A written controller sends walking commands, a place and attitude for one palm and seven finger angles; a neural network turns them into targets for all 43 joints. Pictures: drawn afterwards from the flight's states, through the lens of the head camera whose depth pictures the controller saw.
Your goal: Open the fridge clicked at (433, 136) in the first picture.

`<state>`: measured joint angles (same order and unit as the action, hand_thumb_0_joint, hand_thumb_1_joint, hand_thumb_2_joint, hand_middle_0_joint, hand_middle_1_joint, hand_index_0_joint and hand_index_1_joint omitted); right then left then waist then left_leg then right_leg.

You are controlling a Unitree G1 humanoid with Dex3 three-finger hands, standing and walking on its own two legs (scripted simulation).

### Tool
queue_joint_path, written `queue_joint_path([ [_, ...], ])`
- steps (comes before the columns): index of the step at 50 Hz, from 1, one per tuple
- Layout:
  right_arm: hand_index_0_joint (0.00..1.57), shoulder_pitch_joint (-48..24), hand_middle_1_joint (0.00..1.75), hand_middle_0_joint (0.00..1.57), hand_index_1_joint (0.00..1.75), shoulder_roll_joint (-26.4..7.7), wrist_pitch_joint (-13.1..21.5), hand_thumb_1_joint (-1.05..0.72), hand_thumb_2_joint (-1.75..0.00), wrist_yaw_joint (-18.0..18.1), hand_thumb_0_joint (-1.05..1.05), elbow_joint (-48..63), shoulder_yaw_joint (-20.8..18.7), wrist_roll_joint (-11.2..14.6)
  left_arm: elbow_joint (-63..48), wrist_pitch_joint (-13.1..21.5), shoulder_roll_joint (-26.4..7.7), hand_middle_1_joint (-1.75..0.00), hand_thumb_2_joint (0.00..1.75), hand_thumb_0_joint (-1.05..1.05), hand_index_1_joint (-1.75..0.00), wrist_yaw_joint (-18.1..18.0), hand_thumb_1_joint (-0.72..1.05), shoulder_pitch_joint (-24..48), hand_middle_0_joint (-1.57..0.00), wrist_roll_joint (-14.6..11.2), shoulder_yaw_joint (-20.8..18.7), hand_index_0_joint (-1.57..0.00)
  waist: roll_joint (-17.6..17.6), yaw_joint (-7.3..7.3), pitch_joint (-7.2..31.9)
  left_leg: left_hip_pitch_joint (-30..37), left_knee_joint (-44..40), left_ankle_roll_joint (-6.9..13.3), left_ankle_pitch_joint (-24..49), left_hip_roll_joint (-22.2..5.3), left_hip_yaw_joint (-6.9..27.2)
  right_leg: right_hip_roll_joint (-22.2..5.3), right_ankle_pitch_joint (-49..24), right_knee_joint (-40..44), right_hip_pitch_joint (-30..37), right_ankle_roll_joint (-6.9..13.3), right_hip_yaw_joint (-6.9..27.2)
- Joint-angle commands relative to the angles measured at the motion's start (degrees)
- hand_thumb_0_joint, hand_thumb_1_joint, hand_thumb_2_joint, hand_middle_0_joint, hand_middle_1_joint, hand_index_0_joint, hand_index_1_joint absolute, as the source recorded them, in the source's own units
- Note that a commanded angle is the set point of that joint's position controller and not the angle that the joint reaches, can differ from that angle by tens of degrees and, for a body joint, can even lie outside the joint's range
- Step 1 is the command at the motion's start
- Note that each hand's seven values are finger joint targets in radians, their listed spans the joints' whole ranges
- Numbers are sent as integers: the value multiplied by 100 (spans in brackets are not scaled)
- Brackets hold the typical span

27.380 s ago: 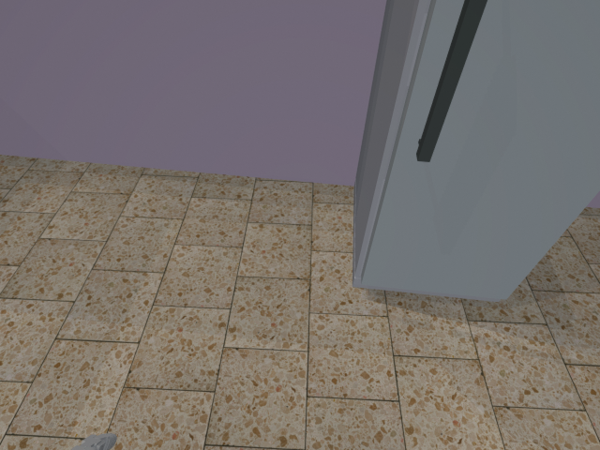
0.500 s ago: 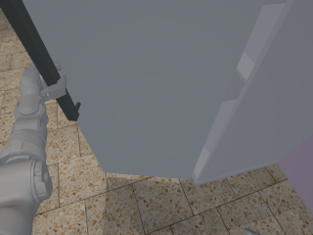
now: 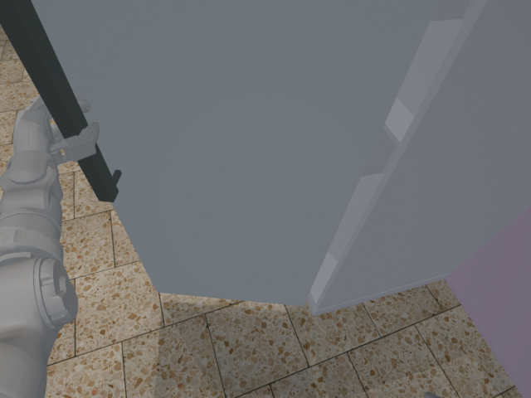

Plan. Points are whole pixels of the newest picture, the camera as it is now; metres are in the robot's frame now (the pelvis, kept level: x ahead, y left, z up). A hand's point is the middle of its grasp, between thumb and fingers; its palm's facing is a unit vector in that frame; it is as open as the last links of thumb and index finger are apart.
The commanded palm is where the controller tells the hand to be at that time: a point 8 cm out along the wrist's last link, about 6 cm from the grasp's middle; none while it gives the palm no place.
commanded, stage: loosen the grip on the handle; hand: left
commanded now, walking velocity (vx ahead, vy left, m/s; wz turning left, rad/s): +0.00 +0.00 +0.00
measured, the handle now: (62, 78) +0.51 +0.29 +0.20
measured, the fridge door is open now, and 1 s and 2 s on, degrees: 70 70 70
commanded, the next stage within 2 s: slip the hand off the handle in 0.46 s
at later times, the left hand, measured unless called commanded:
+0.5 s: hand (72, 146) +0.46 +0.29 +0.12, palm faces +0.31 -0.93 -0.19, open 14.2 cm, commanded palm +0.42 +0.32 +0.13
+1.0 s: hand (21, 152) +0.45 +0.36 +0.12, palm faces +0.34 -0.92 -0.20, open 14.6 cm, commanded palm +0.42 +0.39 +0.13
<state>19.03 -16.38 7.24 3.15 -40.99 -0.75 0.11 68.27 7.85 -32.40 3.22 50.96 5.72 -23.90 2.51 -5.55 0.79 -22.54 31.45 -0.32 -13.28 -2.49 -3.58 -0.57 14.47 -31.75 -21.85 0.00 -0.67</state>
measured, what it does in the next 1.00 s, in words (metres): stands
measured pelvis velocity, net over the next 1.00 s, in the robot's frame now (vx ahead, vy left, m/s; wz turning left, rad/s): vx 0.04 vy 0.01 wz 0.03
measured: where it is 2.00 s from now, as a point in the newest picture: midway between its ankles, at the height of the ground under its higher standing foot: outside the picture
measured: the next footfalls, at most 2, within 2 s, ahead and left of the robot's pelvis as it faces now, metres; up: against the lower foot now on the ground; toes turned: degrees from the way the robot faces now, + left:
none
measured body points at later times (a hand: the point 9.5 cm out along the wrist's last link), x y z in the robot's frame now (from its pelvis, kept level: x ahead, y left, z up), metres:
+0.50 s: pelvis +0.02 +0.00 -0.01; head +0.08 +0.01 +0.44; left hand +0.44 +0.34 +0.13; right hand +0.09 -0.27 -0.12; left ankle +0.03 +0.12 -0.73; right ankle +0.02 -0.12 -0.73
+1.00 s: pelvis +0.04 +0.01 -0.01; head +0.09 +0.03 +0.44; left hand +0.42 +0.40 +0.13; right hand +0.11 -0.27 -0.11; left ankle +0.03 +0.12 -0.73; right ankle +0.02 -0.12 -0.73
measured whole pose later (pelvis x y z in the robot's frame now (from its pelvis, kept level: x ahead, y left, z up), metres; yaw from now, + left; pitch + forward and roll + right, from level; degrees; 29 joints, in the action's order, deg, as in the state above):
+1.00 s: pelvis +0.04 +0.01 -0.01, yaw +1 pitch +10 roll -2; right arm 21.4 -15.9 2.4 4.7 -38.1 -0.1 1.5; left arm 51.8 7.0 -37.3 12.2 37.4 -1.3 -27.4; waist 0.3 -2.7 4.1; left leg -30.1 39.5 0.1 -19.8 -2.8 -1.3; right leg -0.4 19.3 -35.7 -26.6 -0.6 -2.7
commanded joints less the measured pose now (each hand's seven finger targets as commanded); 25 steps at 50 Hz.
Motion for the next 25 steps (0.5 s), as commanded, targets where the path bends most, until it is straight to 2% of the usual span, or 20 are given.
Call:
queue_joint_path([
  [1,20,105,30,20,30,-959,157,-90,-90,-51,0,673,-364,-24,-1906,661,-1376,-140,49,0,-140,-172,5,2100,-45,16,183,-45,-656,69,1582,686,-233,240,217,118,38,76,-279,379,-107,172,-211],
  [2,20,149,30,20,30,-971,148,-90,-90,-55,0,688,-355,28,-1849,650,-1346,-140,43,0,-140,-158,-7,1966,-45,-77,160,-45,-591,104,1671,678,-265,251,-3,126,16,99,-68,405,-109,159,-146],
  [3,20,128,30,20,30,-1000,131,-90,-90,-42,0,692,-346,71,-1754,598,-1575,-140,37,0,-140,-124,-19,1783,-45,-204,-45,-45,-509,174,1630,537,-251,252,-245,150,6,80,129,441,-76,142,-89],
  [4,20,85,30,20,30,-1004,115,-90,-90,-20,0,725,-309,110,-1863,559,-1552,-140,32,0,-140,-77,-31,1913,-45,-292,37,-45,-523,150,1602,458,-256,262,-356,170,-11,63,208,463,-56,122,-35],
  [5,20,71,30,20,30,-991,122,-90,-90,-6,0,719,-303,133,-1985,507,-1580,-138,26,0,-138,-49,-43,2041,-44,-327,60,-44,-688,154,1646,465,-232,274,-353,189,-35,55,208,467,-37,114,4],
  [6,20,132,30,20,30,-1000,111,-90,-90,24,0,736,-299,161,-1943,451,-1615,-137,20,0,-137,-33,-55,1971,-42,-387,43,-42,-617,151,1661,448,-210,295,-345,186,22,36,219,454,5,116,-25],
  [7,20,163,30,20,30,-1003,99,-90,-90,26,0,706,-298,154,-2156,407,-1707,-135,20,0,-135,-23,-55,2062,-41,-350,33,-41,-730,147,1816,512,-187,295,-245,181,22,60,116,438,9,93,5],
  [9,20,224,30,20,30,-977,76,-90,-90,31,0,730,-305,139,-2437,355,-1793,-132,20,0,-132,-42,-55,1852,-38,-356,-66,-38,-687,244,2055,556,-89,306,193,201,5,80,-305,351,189,94,0],
  [10,20,244,30,20,30,-957,60,-90,-90,38,0,724,-316,131,-2544,332,-1787,-130,20,0,-130,-52,-55,1782,-37,-354,-92,-37,-712,245,2122,602,-40,302,416,197,-12,89,-551,299,238,94,-12],
  [11,20,287,30,20,30,-951,48,-90,-90,67,0,736,-309,136,-2664,342,-1762,-128,20,0,-128,-55,-55,1738,-36,-458,-114,-36,-628,242,2168,603,4,320,539,197,11,86,-692,290,335,87,-22],
  [13,20,335,30,20,30,-924,18,-90,-90,68,0,687,-306,143,-2690,308,-1770,-125,20,0,-125,-42,-55,1539,-33,-478,-193,-33,-595,263,2150,603,30,299,700,192,28,115,-913,239,336,74,-30],
  [14,20,414,30,20,30,-969,-15,-90,-90,103,0,591,-288,129,-2312,298,-2055,-123,20,0,-123,-38,-55,1610,-32,-415,-359,-32,-455,174,1888,418,83,305,673,191,44,109,-950,220,202,46,-32],
  [17,20,436,30,20,30,-898,-22,-90,-90,107,0,636,-301,119,-2931,420,-1831,-118,20,0,-118,47,-55,1863,-28,-434,-150,-28,-898,149,2375,791,182,310,1018,209,58,135,-1237,124,215,55,-28],
  [19,20,477,30,20,30,-844,-20,-90,-90,97,0,614,-314,120,-2991,439,-1401,-115,20,0,-115,103,-55,1648,-25,-510,86,-25,-880,124,2383,982,262,280,1275,180,118,173,-1362,67,48,61,-98],
  [20,20,491,30,20,30,-848,-7,-90,-90,94,0,593,-315,118,-3041,437,-1326,-115,20,0,-115,127,-55,1648,-25,-588,85,-25,-815,118,2396,1052,283,281,1337,170,143,188,-1397,58,14,57,-116],
  [21,20,514,30,20,30,-846,3,-90,-90,129,0,613,-300,132,-2968,423,-1333,-115,20,0,-115,153,-55,1431,-25,-706,12,-25,-690,151,2338,957,322,310,1447,184,140,199,-1511,47,118,67,-136],
  [22,20,521,30,20,30,-874,-26,-90,-90,121,0,540,-296,135,-2857,365,-1486,-115,20,0,-115,163,-55,1440,-25,-687,-99,-25,-673,171,2252,885,287,277,1360,167,175,181,-1487,53,74,54,-115],
  [23,20,505,30,20,30,-853,-47,-90,-90,118,0,569,-281,150,-2732,288,-1410,-115,20,0,-115,167,-55,1293,-25,-679,-64,-25,-571,189,2105,776,275,284,1280,179,172,174,-1458,53,54,45,-122],
  [24,20,470,30,20,30,-846,-60,-90,-90,119,0,587,-276,154,-2785,237,-1368,-115,20,0,-115,178,-55,1367,-25,-637,25,-25,-624,158,2049,757,258,278,1240,177,178,164,-1413,48,-7,39,-141],
  [25,20,473,30,20,30,-834,-66,-90,-90,109,0,634,-282,154,-2936,208,-1332,-115,20,0,-115,169,-55,1361,-25,-608,60,-25,-695,202,2179,807,260,272,1297,187,200,166,-1404,18,11,50,-151],
])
